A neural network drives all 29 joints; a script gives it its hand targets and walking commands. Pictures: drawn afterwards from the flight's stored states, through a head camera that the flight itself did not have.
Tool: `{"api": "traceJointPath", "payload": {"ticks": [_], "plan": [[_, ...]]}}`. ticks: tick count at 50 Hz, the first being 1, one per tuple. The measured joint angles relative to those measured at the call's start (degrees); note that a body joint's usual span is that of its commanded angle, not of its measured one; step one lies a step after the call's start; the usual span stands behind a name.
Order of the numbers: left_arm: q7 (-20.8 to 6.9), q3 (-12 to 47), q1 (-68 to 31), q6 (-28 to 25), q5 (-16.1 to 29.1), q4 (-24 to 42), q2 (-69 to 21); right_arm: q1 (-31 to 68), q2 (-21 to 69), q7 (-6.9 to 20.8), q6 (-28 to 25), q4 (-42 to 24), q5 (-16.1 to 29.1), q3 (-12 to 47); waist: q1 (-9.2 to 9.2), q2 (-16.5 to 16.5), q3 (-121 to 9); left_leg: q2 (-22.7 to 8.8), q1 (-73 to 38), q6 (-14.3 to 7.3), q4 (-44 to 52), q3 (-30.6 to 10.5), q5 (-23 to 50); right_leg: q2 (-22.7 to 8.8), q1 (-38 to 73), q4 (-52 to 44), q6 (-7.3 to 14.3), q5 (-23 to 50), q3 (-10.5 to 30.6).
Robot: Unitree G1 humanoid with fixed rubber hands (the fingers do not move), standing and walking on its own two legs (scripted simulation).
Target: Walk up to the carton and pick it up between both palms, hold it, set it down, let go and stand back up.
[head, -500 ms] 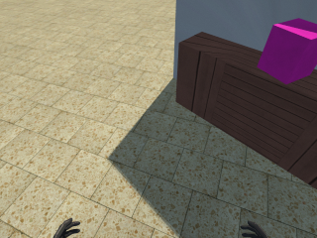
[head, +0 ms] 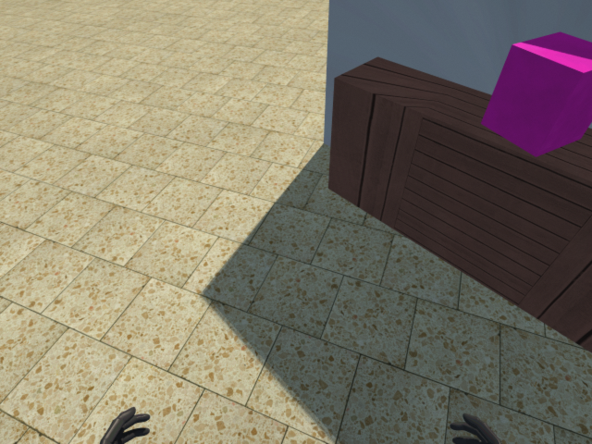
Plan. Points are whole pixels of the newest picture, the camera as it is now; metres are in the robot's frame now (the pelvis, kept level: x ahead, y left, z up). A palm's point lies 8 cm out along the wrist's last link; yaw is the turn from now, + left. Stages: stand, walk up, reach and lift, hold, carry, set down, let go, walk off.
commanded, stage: stand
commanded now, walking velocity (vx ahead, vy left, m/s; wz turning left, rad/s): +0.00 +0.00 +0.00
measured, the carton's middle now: (548, 94) +1.03 -0.75 -0.04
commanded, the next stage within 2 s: walk up in 0.58 s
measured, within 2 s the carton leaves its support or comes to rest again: neither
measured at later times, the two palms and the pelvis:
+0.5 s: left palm out of the picture +0.14 +0.26 -0.08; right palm out of the picture +0.13 -0.26 -0.10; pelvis +0.00 +0.00 +0.00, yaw +0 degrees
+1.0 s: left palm out of the picture +0.15 +0.25 -0.08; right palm out of the picture +0.08 -0.32 -0.09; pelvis +0.01 -0.02 +0.00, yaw -8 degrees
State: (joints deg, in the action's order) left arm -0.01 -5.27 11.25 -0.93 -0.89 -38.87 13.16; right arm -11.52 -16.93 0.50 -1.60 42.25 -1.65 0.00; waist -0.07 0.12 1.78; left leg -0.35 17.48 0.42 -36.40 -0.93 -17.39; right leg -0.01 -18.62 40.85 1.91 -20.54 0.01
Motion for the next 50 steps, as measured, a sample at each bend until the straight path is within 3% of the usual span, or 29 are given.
{"api": "traceJointPath", "payload": {"ticks": [41,45,50], "plan": [[-0.15,0.14,-0.36,-0.26,-0.01,-0.87,0.13,0.51,-0.16,0.03,0.14,0.61,0.0,0.0,0.0,0.05,0.09,-0.04,-0.11,0.01,0.21,0.05,-0.01,0.03,0.07,-0.21,0.02,0.15,0.04],[-2.57,-0.01,1.66,0.39,-1.84,-0.91,1.2,-0.19,-1.54,-0.1,-1.64,0.6,0.0,-0.03,0.01,0.0,0.12,-1.45,-1.02,0.01,0.08,1.83,-1.21,0.94,-0.51,1.4,0.08,-2.46,1.09],[-5.09,-1.5,4.86,0.97,-2.22,-0.87,4.76,-1.98,-4.59,-0.86,-2.49,0.63,0.0,-0.03,0.1,0.05,0.09,-6.15,-2.8,0.01,0.04,6.11,-3.33,0.18,-5.14,8.49,0.03,-5.67,1.17]]}}
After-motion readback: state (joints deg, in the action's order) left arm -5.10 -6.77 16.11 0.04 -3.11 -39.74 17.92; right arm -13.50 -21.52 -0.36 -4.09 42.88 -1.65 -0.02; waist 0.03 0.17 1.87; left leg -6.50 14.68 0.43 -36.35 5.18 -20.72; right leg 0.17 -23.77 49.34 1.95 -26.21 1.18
